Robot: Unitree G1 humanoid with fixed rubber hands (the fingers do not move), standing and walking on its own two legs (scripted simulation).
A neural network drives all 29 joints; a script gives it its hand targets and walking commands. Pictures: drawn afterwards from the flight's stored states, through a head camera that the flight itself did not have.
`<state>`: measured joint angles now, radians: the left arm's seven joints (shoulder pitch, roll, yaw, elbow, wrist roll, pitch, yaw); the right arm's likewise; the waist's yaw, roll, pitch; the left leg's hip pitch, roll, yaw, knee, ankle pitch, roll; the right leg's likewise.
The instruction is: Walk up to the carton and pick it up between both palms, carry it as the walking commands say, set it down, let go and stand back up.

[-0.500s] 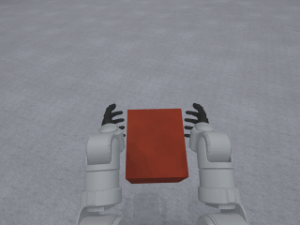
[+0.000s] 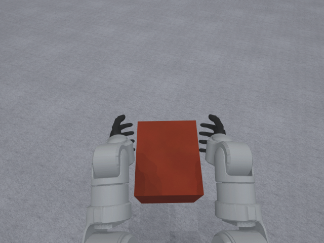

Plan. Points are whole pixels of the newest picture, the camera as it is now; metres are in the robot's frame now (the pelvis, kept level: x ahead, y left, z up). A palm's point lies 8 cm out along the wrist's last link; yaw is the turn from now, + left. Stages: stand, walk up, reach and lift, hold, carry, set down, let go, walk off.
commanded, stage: carry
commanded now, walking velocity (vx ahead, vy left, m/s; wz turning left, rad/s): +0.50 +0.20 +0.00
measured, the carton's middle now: (167, 164) +0.34 +0.00 -0.02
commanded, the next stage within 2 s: none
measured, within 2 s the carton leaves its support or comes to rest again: neither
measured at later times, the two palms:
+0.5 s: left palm (122, 83) +0.53 +0.13 +0.12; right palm (200, 84) +0.53 -0.10 +0.11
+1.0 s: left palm (129, 40) +0.79 +0.14 +0.11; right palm (189, 42) +0.80 -0.09 +0.10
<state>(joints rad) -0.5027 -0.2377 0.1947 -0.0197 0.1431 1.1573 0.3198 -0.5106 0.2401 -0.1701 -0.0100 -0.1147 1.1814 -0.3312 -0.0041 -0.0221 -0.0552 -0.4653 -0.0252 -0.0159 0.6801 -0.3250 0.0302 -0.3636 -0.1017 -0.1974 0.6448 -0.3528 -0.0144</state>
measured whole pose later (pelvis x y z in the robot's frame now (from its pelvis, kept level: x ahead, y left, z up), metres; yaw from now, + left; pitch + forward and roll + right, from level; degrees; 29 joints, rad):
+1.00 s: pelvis +0.46 +0.02 +0.01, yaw +2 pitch +7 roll +3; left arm -0.50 -0.24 0.17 -0.09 0.14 1.13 0.31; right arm -0.51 0.24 -0.16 -0.09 -0.10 1.16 -0.33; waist -0.01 -0.01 -0.03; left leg -0.47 -0.03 0.05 0.91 -0.45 0.02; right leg -0.24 -0.10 -0.15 0.57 -0.43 -0.01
